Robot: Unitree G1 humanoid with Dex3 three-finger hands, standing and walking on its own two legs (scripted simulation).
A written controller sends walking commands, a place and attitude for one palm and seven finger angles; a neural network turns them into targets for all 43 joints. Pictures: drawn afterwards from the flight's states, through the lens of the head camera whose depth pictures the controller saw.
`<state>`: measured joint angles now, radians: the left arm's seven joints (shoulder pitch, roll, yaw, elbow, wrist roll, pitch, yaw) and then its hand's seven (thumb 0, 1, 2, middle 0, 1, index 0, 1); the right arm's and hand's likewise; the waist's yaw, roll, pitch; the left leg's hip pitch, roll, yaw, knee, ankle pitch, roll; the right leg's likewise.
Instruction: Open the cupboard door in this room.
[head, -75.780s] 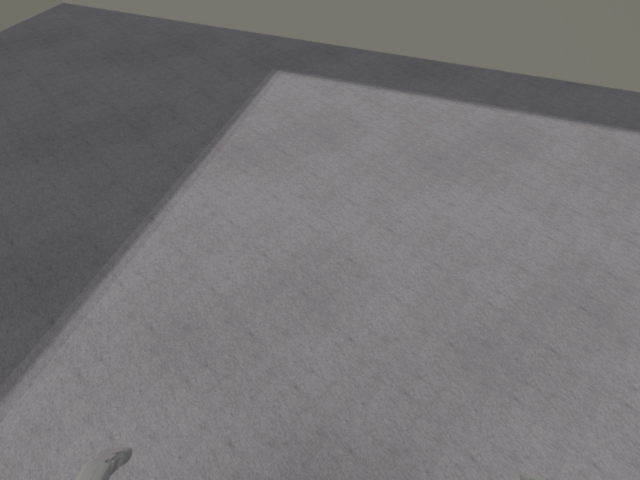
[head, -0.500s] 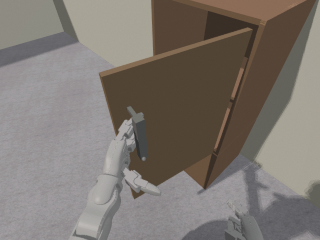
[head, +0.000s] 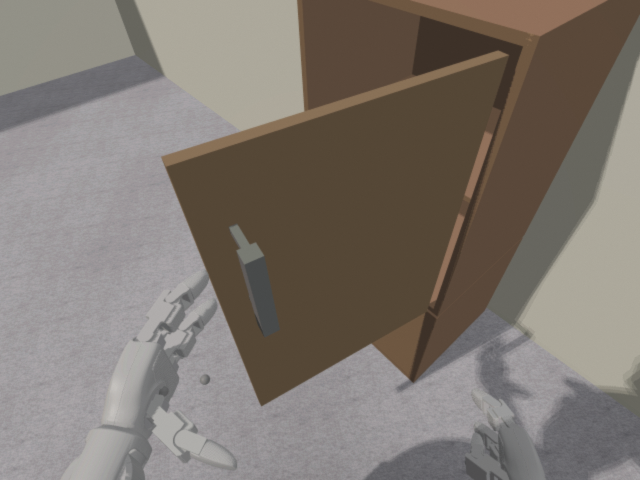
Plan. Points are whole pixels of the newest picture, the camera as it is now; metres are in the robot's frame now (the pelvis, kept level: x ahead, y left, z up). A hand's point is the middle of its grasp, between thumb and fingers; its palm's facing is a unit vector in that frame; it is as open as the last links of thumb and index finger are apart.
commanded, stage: slide the hand sideways off the handle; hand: left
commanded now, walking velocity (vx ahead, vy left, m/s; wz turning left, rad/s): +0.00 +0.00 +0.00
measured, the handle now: (253, 282) +0.32 +0.11 +0.10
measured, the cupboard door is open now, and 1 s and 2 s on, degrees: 79 79 79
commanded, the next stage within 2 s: draw the hand back to the body in 0.24 s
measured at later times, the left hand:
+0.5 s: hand (166, 392) +0.19 +0.17 +0.10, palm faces -0.09 -0.99 -0.05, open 16.3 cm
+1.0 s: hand (78, 375) +0.18 +0.24 +0.14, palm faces +0.22 -0.94 -0.26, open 15.3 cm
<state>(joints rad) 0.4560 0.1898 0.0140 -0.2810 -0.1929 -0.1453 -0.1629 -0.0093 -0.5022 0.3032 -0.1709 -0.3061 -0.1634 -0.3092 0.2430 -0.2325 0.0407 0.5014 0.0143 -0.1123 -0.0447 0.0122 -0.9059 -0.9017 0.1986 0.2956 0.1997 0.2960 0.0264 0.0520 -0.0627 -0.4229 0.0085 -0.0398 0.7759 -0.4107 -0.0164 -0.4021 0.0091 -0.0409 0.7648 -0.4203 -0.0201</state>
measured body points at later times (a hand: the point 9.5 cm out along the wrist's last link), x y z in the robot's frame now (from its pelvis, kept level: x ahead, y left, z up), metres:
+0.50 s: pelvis -0.02 +0.02 -0.01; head -0.01 +0.01 +0.44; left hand +0.18 +0.23 +0.10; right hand +0.17 -0.19 -0.07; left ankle -0.01 +0.13 -0.71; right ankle -0.01 -0.10 -0.71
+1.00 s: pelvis -0.01 +0.04 +0.01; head -0.03 +0.04 +0.46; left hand +0.16 +0.29 +0.15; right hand +0.18 -0.17 -0.04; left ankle -0.01 +0.13 -0.71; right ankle -0.01 -0.10 -0.71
